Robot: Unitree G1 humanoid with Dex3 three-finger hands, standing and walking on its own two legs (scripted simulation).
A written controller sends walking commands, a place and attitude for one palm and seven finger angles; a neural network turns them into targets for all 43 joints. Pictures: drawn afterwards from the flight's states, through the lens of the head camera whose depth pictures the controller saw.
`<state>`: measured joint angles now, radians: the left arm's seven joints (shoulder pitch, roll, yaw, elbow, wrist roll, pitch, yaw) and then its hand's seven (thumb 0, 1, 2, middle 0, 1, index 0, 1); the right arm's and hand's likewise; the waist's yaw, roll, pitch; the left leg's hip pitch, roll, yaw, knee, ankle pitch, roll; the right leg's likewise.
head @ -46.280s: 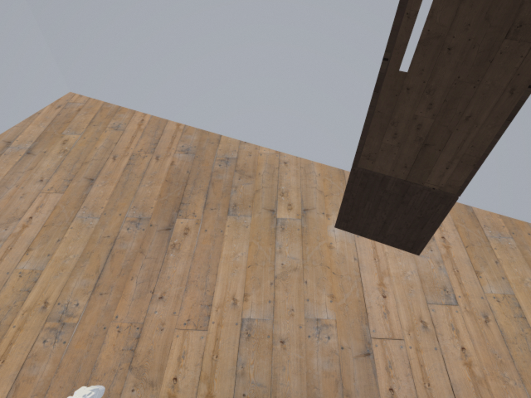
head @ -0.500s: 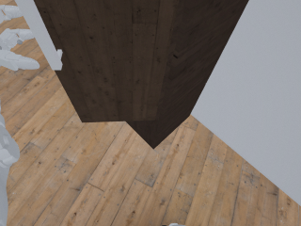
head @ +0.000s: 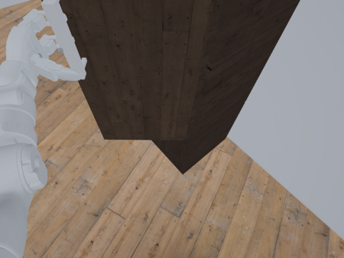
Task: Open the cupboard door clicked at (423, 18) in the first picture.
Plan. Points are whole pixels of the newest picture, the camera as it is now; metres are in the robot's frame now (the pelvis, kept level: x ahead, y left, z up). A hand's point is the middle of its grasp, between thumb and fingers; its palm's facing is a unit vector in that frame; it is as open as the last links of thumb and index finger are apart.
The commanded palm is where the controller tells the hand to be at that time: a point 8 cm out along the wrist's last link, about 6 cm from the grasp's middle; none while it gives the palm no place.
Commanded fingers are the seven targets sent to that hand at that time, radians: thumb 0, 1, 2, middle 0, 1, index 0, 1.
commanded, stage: slide the fingers in behind the handle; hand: left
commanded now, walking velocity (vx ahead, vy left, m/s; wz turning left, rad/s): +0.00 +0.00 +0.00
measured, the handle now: (70, 38) +0.56 +0.20 +0.17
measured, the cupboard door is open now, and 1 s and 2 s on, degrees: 50 49 65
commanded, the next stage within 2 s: close the thumb around the handle in 0.58 s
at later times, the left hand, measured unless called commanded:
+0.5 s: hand (73, 47) +0.52 +0.18 +0.18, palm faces -0.03 -1.00 +0.00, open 14.0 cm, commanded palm +0.50 +0.23 +0.17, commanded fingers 0.00 -0.50 0.30 -0.30 -1.20 -0.30 -1.20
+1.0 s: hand (73, 46) +0.53 +0.19 +0.18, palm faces -0.03 -1.00 +0.00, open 11.0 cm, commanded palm +0.51 +0.23 +0.17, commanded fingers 0.00 0.45 0.71 -0.37 -1.30 -0.37 -1.30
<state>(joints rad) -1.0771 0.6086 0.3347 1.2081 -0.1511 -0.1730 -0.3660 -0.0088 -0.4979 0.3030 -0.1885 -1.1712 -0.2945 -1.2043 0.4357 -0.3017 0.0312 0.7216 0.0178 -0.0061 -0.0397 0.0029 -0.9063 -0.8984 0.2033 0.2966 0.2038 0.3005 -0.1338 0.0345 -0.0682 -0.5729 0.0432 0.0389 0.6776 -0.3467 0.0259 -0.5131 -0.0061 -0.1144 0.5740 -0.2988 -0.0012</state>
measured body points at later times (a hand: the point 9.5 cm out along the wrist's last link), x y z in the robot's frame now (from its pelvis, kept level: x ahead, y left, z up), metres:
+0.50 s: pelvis -0.01 -0.01 +0.00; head +0.08 -0.01 +0.44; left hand +0.51 +0.24 +0.18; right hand -0.05 -0.29 -0.11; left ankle -0.02 +0.10 -0.72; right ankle -0.02 -0.12 -0.72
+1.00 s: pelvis +0.00 +0.00 +0.00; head +0.09 +0.00 +0.44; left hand +0.52 +0.24 +0.18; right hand -0.03 -0.27 -0.11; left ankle -0.02 +0.10 -0.72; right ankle -0.02 -0.12 -0.72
